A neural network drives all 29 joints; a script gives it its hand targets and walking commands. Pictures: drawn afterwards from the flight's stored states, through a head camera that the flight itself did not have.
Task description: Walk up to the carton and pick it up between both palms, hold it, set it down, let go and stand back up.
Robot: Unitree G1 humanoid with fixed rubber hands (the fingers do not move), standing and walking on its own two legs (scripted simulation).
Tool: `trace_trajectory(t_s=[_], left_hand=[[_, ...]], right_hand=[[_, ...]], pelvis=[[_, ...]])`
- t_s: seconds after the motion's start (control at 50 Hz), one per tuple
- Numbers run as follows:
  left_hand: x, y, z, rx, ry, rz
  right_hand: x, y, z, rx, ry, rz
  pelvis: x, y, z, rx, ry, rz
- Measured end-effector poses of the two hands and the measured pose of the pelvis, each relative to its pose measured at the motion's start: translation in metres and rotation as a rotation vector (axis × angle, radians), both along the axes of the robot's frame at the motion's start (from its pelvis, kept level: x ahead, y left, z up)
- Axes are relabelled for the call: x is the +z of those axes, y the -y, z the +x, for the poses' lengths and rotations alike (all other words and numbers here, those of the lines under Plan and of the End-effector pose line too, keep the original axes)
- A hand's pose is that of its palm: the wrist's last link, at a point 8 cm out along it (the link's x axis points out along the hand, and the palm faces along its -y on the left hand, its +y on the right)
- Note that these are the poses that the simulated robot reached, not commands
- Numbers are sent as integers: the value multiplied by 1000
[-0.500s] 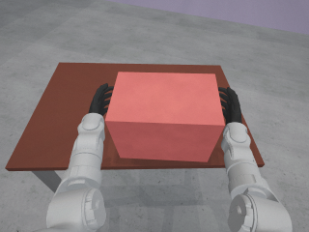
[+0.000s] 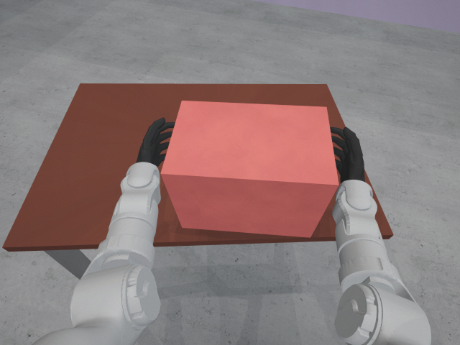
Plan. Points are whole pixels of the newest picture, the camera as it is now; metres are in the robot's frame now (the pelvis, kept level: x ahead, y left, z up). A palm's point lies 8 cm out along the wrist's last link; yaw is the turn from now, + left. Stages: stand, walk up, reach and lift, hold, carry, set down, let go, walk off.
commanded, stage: set down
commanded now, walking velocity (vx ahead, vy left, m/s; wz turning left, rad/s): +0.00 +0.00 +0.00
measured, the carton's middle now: (248, 171) +0.43 -0.03 +0.03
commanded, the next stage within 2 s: none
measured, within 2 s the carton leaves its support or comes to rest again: rests again in 1.20 s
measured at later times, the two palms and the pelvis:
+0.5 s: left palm (156, 164) +0.44 +0.15 +0.05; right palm (343, 176) +0.40 -0.20 +0.05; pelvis +0.01 +0.00 +0.00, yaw +0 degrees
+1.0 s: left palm (155, 173) +0.42 +0.15 +0.04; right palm (343, 189) +0.38 -0.20 +0.04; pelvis -0.01 +0.00 +0.00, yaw +0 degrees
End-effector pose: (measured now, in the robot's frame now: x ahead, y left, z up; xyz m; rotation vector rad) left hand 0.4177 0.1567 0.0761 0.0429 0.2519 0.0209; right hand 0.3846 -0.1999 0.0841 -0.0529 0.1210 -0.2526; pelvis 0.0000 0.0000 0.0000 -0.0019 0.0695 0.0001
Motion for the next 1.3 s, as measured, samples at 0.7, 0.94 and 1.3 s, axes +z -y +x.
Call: trace_trajectory(t_s=[0.7, 0.94, 1.3], left_hand=[[-38, -5, 13, -2, -28, 12], [-39, 1, 2, -4, -25, 3], [-42, 5, 11, -19, -17, 1]], right_hand=[[-40, -5, 12, 4, -64, -10], [-41, 1, 0, 2, -76, -11], [-50, 5, 0, -11, -105, -33]], pelvis=[[-2, -2, 9, 3, -128, -6], [-2, 1, -7, -1, -128, -6], [-3, -2, -3, -12, -157, -3]])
